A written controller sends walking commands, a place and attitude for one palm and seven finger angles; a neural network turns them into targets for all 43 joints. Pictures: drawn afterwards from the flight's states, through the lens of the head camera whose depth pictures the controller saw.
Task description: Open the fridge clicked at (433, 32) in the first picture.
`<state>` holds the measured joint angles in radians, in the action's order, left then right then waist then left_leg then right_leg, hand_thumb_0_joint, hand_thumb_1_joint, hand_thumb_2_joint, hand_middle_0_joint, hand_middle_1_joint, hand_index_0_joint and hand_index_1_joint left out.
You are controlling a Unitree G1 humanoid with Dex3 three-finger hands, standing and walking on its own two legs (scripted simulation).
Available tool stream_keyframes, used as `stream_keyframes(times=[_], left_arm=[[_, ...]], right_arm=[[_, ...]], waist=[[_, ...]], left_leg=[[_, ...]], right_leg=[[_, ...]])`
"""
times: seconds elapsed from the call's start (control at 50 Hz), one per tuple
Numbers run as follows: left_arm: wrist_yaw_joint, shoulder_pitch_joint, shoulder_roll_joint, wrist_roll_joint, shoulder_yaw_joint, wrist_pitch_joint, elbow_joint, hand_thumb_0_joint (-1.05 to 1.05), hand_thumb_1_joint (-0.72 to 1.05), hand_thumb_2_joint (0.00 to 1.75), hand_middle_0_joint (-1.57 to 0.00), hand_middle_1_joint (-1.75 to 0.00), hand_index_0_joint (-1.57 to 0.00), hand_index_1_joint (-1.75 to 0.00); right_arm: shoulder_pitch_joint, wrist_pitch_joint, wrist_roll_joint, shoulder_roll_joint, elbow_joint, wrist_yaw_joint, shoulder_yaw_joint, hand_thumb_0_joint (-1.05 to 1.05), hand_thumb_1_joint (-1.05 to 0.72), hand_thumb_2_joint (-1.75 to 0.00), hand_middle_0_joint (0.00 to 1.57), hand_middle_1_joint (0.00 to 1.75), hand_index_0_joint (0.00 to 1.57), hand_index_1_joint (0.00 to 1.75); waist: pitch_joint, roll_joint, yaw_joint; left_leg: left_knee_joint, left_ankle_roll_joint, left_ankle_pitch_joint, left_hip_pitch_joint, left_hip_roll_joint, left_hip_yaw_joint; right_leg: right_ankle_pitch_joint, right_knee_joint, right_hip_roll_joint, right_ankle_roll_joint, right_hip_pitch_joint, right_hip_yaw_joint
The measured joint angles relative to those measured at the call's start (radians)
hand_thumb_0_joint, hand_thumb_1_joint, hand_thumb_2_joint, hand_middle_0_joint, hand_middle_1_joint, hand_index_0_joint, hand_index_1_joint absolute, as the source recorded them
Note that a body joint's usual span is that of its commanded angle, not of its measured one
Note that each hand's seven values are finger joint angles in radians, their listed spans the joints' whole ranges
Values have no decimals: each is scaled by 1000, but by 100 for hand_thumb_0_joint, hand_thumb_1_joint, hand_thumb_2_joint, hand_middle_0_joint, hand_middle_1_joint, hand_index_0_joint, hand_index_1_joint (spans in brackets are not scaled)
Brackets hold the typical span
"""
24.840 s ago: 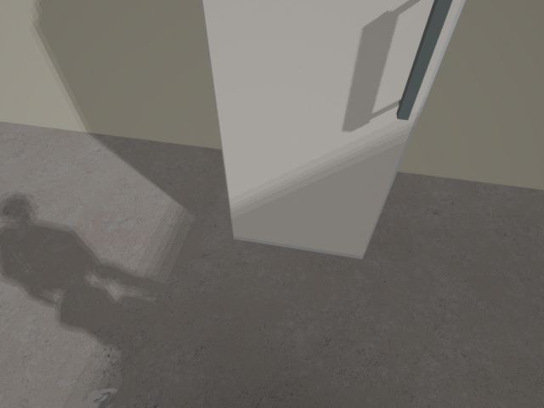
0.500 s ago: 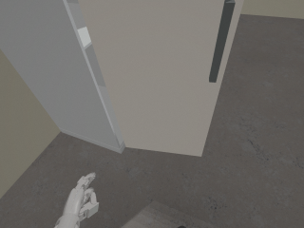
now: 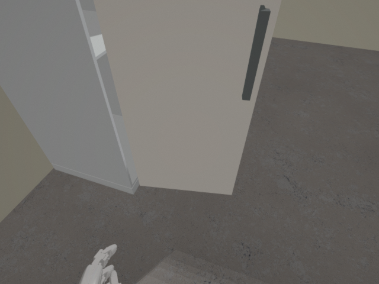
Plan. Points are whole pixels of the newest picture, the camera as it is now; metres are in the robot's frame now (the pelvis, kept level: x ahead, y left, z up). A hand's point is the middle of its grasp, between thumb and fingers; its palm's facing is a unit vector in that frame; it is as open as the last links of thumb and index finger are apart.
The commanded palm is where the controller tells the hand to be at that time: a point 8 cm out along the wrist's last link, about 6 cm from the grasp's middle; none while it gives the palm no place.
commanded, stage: stop stepping back and stand still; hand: right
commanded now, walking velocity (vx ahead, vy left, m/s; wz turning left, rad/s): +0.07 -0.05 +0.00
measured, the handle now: (253, 56) +0.73 -0.12 +0.17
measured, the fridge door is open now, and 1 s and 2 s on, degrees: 78 78 78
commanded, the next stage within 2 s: let the arm hang, fingers relaxed in 0.08 s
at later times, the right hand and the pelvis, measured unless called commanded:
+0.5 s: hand out of the picture +0.07 -0.18 -0.15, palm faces +0.10 +0.98 -0.18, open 7.0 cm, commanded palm none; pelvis +0.00 +0.00 +0.00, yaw -5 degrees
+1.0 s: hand out of the picture +0.04 -0.26 -0.14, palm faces +0.05 +0.95 -0.30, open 7.4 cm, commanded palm none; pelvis -0.01 -0.03 +0.02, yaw -3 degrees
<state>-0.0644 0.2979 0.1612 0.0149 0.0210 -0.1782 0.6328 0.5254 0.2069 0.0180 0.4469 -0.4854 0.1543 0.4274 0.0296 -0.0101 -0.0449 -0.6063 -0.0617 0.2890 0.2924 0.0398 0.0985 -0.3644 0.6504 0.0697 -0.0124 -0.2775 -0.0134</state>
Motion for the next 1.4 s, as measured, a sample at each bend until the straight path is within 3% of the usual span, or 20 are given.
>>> stream_keyframes(times=[0.04, 0.1, 0.18, 0.22, 0.26, 0.3, 0.34, 0.38, 0.4, 0.44, 0.48, 0.52, 0.56, 0.62, 0.8, 1.02, 1.4], left_arm=[[10, -3, 5, -3, -8, 16, 22, 1, 91, 90, -21, -30, -20, -30], [15, -8, 26, -4, -15, 40, 55, 1, 90, 90, -21, -30, -20, -30], [0, -12, 50, -3, -15, 44, 59, 1, 91, 90, -21, -30, -20, -30], [39, -20, 87, -6, -31, 42, 74, 1, 91, 90, -21, -30, -20, -30], [61, -54, 133, -3, -38, 85, 92, 1, 91, 90, -20, -30, -20, -30], [62, -106, 138, 11, -38, 132, 113, 1, 91, 90, -20, -30, -20, -30], [58, -132, 128, 28, -29, 146, 113, 1, 91, 90, -20, -30, -20, -30], [57, -141, 112, 32, -16, 152, 118, 1, 91, 90, -20, -30, -20, -30], [57, -143, 105, 28, -11, 158, 127, 1, 91, 90, -20, -30, -20, -30], [56, -139, 88, 15, -15, 179, 159, 1, 91, 90, -20, -30, -20, -30], [53, -116, 70, 9, -23, 199, 199, 1, 91, 90, -20, -30, -20, -30], [53, -100, 58, 8, -27, 215, 244, 1, 91, 90, -20, -30, -20, -30], [50, -93, 52, 7, -35, 220, 276, 1, 91, 90, -20, -30, -20, -30], [44, -82, 58, 2, -44, 204, 312, 1, 91, 90, -20, -30, -20, -30], [36, -85, 71, 4, -38, 196, 412, 1, 91, 90, -20, -30, -20, -30], [44, -82, 105, 5, -35, 175, 474, 1, 91, 90, -20, -30, -20, -30], [43, -136, 124, 0, -29, 166, 491, 1, 91, 90, -20, -30, -20, -30]], right_arm=[[6, 22, 4, 7, -5, -7, 2, 2, -89, -90, 21, 30, 21, 30], [18, 45, 12, -23, 33, -11, 3, 1, -89, -90, 21, 30, 21, 30], [4, 36, 15, -63, 106, -2, -5, 1, -89, -90, 21, 30, 21, 30], [-78, 3, -13, -69, 236, -37, -66, 1, -89, -90, 20, 30, 21, 30], [-158, -92, -25, -83, 439, -81, -154, 0, -89, -90, 20, 30, 20, 30], [-219, -188, -31, -110, 672, -109, -232, 0, -90, -90, 19, 30, 20, 30], [-260, -249, -34, -150, 874, -132, -305, 1, -90, -90, 19, 29, 20, 30], [-277, -269, -35, -195, 1024, -148, -370, 1, -91, -90, 19, 29, 20, 30], [-277, -266, -38, -219, 1083, -154, -397, 1, -91, -90, 19, 29, 20, 30], [-263, -255, -42, -271, 1188, -161, -445, 1, -91, -90, 19, 29, 20, 30], [-253, -230, -26, -299, 1248, -141, -426, -1, -96, -90, 20, 30, 21, 30], [-261, -214, -34, -281, 1294, -137, -417, -4, -100, -90, 21, 30, 21, 30], [-265, -207, -41, -261, 1341, -138, -413, -4, -100, -90, 21, 30, 21, 30], [-274, -206, -37, -233, 1415, -137, -409, -3, -98, -90, 21, 30, 21, 30], [-324, -216, -31, -180, 1555, -142, -412, 0, -92, -90, 20, 30, 20, 30], [-379, -199, -29, -161, 1603, -149, -416, 1, -91, -90, 20, 30, 20, 30], [-399, -194, -29, -160, 1630, -152, -427, 1, -90, -90, 20, 30, 20, 30]], waist=[[0, 8, 19], [5, 7, 47], [-5, -3, 60], [-2, 23, 53], [12, 58, 47], [3, 51, 29], [-21, 38, 6], [-53, 15, -1], [-69, 7, 3], [-89, 4, 2], [-91, -2, 13], [-94, -8, 38], [-97, -8, 48], [-97, 11, 38], [-73, 21, 44], [-43, 22, 36], [-63, 4, 34]], left_leg=[[1, -22, 7, 2, 0, 2], [42, -19, -3, -19, -11, -13], [74, -3, -13, -50, -27, -22], [28, 8, 13, -27, -36, 10], [-98, 31, 100, 48, -46, 14], [-240, 49, 211, 116, -56, -49], [-291, 57, 239, 140, -51, -94], [-207, 60, 161, 110, -48, -111], [-165, 41, 79, 94, -41, -108], [-136, 10, 62, 72, -25, -85], [-79, -7, 58, 45, -13, -56], [-13, -14, 28, 19, 0, -42], [39, -17, -4, 3, 8, -40], [70, -9, -24, -6, 19, -30], [213, 15, -112, -92, 11, -68], [251, 35, -136, -111, -13, -85], [268, 46, -139, -126, -26, -89]], right_leg=[[-73, 167, -21, 15, -68, 13], [-66, 324, -50, 18, -137, -3], [4, 130, -43, 30, -97, -44], [164, 26, -32, 34, -86, -41], [85, 19, -38, 29, -96, -33], [39, 49, -67, 34, -120, -49], [63, 43, -86, 35, -125, -56], [75, 33, -93, 29, -120, -59], [75, 35, -87, 22, -118, -58], [31, 43, -78, 18, -114, -25], [-50, 93, -78, 20, -120, 17], [-63, 134, -76, 22, -109, 35], [-52, 94, -73, 24, -68, 33], [58, -90, -62, 27, 30, 36], [104, -207, -73, 31, 110, 2], [142, -275, -98, 52, 145, -13], [158, -317, -112, 61, 171, -15]])
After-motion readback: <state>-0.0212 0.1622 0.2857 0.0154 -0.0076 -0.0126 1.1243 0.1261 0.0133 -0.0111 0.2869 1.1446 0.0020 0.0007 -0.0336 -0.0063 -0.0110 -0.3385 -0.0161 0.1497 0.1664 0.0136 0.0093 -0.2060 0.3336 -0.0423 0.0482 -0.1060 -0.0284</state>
